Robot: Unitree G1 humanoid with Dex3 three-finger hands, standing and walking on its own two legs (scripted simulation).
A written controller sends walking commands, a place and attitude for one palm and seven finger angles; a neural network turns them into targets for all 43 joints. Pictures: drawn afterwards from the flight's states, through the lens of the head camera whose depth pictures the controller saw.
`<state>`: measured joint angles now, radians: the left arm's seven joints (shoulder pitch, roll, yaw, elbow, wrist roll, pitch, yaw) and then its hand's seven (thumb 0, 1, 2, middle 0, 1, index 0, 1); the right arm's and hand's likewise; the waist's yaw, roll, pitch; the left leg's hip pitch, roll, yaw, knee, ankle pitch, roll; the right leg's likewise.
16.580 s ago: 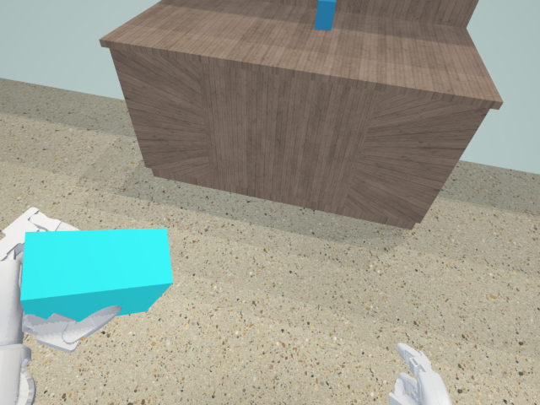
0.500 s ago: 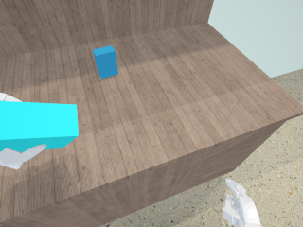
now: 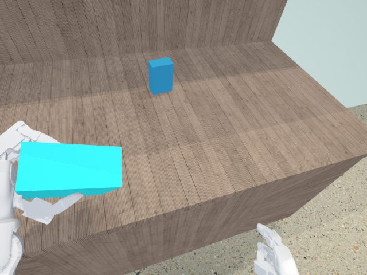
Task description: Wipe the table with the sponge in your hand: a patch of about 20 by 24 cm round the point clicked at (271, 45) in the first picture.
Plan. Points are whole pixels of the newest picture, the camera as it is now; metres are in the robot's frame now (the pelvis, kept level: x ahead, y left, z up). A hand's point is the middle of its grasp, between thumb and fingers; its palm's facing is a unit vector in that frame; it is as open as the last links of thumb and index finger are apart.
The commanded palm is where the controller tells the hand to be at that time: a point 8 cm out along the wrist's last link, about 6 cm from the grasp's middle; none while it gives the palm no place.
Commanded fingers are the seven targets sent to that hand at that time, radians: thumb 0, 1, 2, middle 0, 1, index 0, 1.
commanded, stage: come to a stop and stand still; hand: left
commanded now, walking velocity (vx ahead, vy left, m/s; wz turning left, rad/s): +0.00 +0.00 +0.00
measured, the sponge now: (84, 173) +0.24 +0.21 +0.14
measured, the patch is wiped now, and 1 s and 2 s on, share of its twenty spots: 0.00 0.00 0.00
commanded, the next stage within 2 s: look again from close up in 0.08 s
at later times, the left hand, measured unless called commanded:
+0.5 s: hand (73, 167) +0.24 +0.22 +0.15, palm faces +0.35 -0.84 -0.41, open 10.5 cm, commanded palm +0.18 +0.26 +0.18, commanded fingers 0.00 0.10 1.30 -1.20 -1.60 -1.20 -1.60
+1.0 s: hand (110, 162) +0.25 +0.16 +0.16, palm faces +0.30 -0.86 -0.42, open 10.5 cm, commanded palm +0.19 +0.20 +0.18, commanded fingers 0.00 0.10 1.30 -1.20 -1.60 -1.20 -1.60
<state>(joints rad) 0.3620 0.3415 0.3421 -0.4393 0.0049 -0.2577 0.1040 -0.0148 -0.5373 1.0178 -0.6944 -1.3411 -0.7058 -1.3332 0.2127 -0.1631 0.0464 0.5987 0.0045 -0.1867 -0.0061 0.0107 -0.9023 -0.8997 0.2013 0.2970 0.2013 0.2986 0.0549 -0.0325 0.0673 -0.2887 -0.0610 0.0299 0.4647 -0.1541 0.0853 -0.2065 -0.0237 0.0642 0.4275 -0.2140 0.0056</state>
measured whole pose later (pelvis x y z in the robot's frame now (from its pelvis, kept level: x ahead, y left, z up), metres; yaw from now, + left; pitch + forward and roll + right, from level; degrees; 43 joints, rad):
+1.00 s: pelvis +0.03 -0.08 +0.00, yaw -1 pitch +1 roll -1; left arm 0.45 0.39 0.36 -0.49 -0.06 -0.19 0.06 -0.01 -0.54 1.02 -0.70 -1.33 -0.71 -1.32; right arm 0.19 -0.19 0.00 0.55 0.02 -0.12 -0.03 0.01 -0.90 -0.90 0.20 0.30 0.20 0.30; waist 0.01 -0.01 0.05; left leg -0.28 0.04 -0.01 0.46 -0.19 -0.01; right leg -0.19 0.08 0.04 0.40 -0.21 -0.03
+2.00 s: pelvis +0.02 -0.01 +0.00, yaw +0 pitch -1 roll -2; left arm 0.35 0.40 0.41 -0.48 -0.02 -0.25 0.10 -0.01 -0.54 1.02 -0.70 -1.32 -0.72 -1.31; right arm 0.19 -0.17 0.04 0.57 0.01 -0.20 -0.02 0.01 -0.90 -0.90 0.20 0.30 0.20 0.30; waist 0.05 -0.05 0.09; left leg -0.29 -0.05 0.03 0.47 -0.18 0.08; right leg -0.20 -0.01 0.06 0.43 -0.22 0.01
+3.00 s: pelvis +0.03 -0.06 +0.01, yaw +0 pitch +0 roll -1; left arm 0.42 0.38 0.36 -0.44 -0.04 -0.19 0.08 -0.01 -0.53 1.02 -0.70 -1.32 -0.71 -1.31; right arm 0.19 -0.19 0.01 0.57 0.02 -0.12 -0.04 0.01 -0.90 -0.90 0.20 0.30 0.20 0.30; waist 0.02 -0.02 0.05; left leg -0.26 0.00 0.00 0.42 -0.17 0.02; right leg -0.18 0.04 0.04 0.37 -0.20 0.00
